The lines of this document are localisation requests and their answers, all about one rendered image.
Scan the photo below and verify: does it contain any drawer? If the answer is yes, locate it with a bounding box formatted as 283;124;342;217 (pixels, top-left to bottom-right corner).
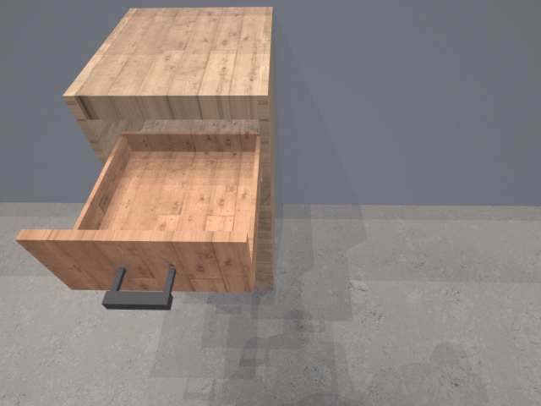
15;131;261;293

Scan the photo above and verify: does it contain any cabinet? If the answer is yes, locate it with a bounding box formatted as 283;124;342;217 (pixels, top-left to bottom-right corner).
63;7;276;290

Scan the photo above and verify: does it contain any handle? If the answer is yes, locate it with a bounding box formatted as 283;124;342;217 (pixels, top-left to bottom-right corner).
101;267;176;310

